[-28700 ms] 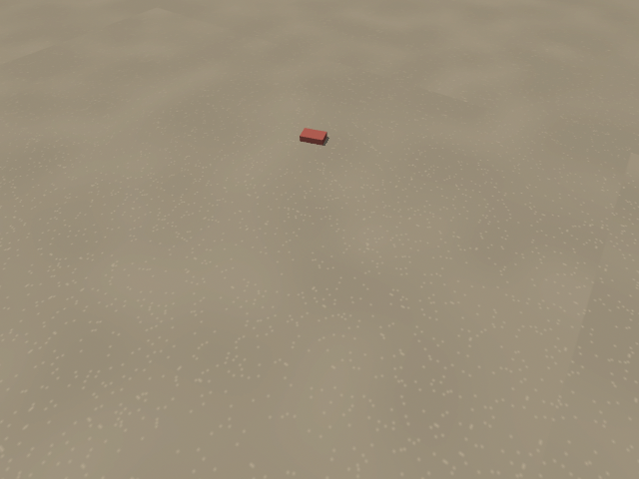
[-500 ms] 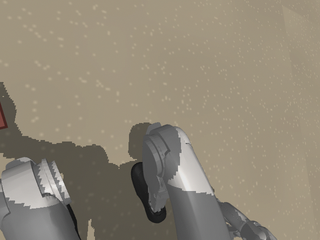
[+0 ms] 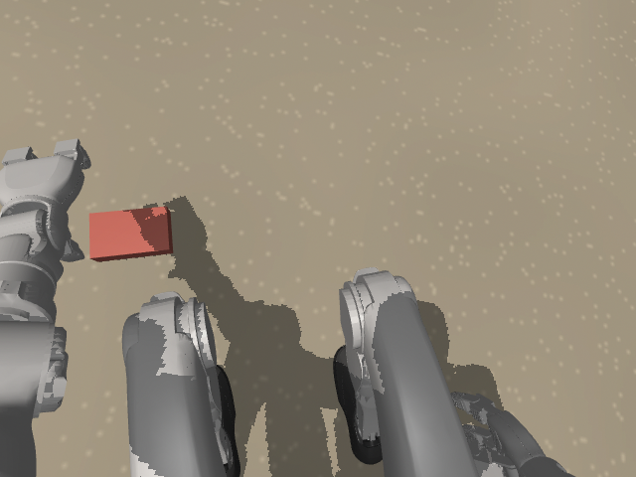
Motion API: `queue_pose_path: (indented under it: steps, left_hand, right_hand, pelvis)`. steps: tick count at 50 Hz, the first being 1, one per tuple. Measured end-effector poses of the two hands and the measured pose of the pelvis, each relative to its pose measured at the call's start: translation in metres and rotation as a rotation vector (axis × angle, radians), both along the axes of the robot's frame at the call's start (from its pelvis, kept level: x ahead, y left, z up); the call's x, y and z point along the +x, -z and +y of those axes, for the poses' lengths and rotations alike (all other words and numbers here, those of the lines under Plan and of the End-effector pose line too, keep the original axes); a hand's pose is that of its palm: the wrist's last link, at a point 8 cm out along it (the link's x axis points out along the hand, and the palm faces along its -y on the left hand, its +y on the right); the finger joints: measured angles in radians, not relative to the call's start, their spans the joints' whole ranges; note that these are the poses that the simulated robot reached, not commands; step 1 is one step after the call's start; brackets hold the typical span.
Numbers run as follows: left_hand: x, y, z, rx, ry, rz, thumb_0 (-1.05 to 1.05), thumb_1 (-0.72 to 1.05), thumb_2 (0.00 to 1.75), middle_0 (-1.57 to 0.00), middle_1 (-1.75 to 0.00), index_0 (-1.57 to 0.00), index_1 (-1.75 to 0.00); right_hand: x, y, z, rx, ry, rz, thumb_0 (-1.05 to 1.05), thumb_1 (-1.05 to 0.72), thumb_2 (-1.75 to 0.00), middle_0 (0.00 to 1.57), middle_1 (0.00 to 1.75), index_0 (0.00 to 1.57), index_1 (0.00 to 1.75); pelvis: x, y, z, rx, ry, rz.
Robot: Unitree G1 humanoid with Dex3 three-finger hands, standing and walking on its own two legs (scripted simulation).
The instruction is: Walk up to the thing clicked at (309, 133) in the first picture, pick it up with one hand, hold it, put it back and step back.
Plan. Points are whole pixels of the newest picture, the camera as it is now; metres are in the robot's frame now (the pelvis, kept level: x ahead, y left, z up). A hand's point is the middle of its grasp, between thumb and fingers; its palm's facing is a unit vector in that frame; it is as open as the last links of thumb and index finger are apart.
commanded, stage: withdraw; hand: left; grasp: from above
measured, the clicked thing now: (132, 233) +0.47 +0.29 -0.34
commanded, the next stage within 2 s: home in 0.34 s
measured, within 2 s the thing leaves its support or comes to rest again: neither
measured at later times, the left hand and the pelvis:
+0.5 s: hand (76, 200) +0.48 +0.31 -0.17, palm faces -0.35 -0.04 -0.94, open 13.7 cm; pelvis +0.00 +0.00 -0.03, yaw -1 degrees
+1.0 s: hand (6, 299) +0.31 +0.28 +0.02, palm faces -0.22 -0.66 -0.72, open 8.1 cm; pelvis +0.01 +0.00 +0.13, yaw +4 degrees
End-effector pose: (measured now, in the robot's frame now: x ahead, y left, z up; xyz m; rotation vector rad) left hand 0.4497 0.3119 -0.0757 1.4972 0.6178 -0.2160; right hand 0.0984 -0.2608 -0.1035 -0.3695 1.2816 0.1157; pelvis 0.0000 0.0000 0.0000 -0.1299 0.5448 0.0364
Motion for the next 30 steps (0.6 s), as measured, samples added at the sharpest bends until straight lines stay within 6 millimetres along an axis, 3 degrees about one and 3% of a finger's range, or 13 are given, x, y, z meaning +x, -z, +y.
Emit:
queue_pose_path:
  steps: [7, 16, 23, 30]
  left_hand:
    - [-0.006, 0.022, -0.014, -0.074, 0.114, -0.012, 0.00, -0.45, 0.96, -0.11, -0.98, -0.11, -0.97]
    - [0.008, 0.059, -0.010, -0.043, 0.146, -0.113, 0.00, -0.46, 0.97, -0.11, -0.98, -0.11, -0.97]
    - [0.025, 0.044, -0.003, 0.022, 0.076, -0.192, 0.00, -0.44, 0.94, -0.13, -0.95, -0.13, -0.94]
    - [0.012, 0.018, 0.005, 0.009, -0.022, -0.126, 0.00, -0.30, 0.89, -0.18, -0.80, -0.17, -0.79]
  right_hand:
    - [-0.017, -0.010, -0.018, -0.117, -0.007, 0.056, 0.00, -0.90, -0.90, 0.20, 0.30, 0.20, 0.30]
    - [-0.049, 0.002, -0.023, -0.211, 0.016, 0.121, 0.00, -0.90, -0.90, 0.20, 0.30, 0.20, 0.30]
    - [-0.065, 0.014, -0.005, -0.146, 0.070, 0.159, 0.00, -0.90, -0.90, 0.20, 0.30, 0.20, 0.30]
    - [-0.057, 0.013, 0.012, -0.047, 0.109, 0.151, 0.00, -0.90, -0.90, 0.20, 0.30, 0.21, 0.30]
  pelvis:
    - [-0.007, 0.005, -0.006, 0.003, -0.006, -0.018]
    - [-0.009, 0.033, -0.003, -0.010, 0.002, -0.040]
    - [-0.001, 0.034, -0.001, -0.011, 0.003, 0.002]
    - [0.004, 0.013, 0.001, -0.004, -0.003, 0.041]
